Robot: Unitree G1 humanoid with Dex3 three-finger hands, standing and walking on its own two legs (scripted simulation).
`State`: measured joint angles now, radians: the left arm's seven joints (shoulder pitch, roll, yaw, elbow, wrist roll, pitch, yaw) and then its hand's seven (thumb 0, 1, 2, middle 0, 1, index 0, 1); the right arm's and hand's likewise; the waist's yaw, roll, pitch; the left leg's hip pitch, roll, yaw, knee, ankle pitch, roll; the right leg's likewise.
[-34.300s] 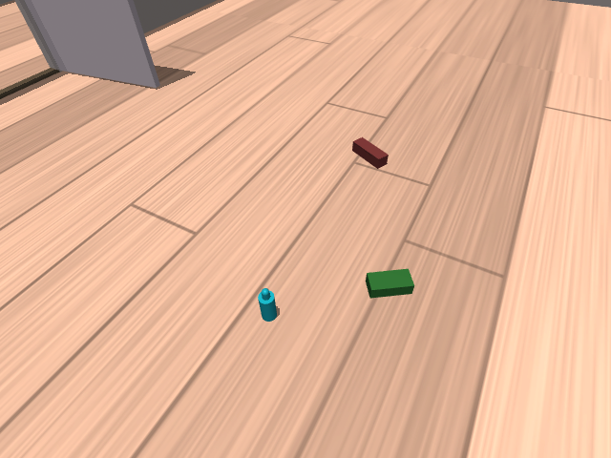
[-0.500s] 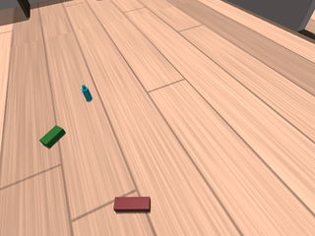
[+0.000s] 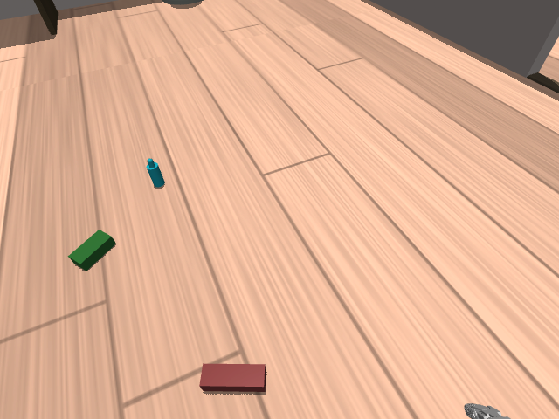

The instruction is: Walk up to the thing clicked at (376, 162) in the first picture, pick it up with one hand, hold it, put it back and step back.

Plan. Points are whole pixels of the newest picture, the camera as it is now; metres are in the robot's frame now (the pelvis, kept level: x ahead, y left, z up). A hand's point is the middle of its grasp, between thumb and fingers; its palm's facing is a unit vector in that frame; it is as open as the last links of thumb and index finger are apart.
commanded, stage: walk up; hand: left
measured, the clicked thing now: (233, 377) +0.39 +0.21 -0.74
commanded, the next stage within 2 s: stand in 0.86 s
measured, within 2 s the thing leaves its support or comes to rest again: neither
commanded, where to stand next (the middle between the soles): +0.03 +0.00 m, yaw -1 degrees
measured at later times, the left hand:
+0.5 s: hand out of the picture +0.10 +0.24 -0.15, palm faces -0.04 -0.95 -0.32, open 7.4 cm
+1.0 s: hand out of the picture +0.09 +0.26 -0.15, palm faces -0.03 -0.94 -0.34, open 7.4 cm
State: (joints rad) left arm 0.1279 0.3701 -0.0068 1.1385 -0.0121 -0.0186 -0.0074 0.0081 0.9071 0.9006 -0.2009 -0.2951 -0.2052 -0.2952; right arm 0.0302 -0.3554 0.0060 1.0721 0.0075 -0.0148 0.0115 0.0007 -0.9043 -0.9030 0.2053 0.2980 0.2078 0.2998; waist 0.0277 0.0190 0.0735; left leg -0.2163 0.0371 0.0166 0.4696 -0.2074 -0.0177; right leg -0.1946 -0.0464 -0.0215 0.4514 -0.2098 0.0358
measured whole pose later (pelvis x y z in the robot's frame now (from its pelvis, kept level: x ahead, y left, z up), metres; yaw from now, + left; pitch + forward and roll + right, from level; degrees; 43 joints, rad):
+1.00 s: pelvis +0.01 +0.00 +0.01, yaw -1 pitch -2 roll +0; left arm 0.09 0.35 0.01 1.16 0.01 -0.01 -0.01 0.01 0.91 0.90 -0.20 -0.29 -0.20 -0.30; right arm 0.08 -0.34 -0.01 1.15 -0.01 -0.01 0.01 0.00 -0.91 -0.90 0.20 0.30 0.21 0.30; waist -0.01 0.00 0.05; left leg -0.14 0.03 0.03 0.33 -0.16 -0.02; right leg -0.13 -0.05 -0.01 0.34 -0.16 0.04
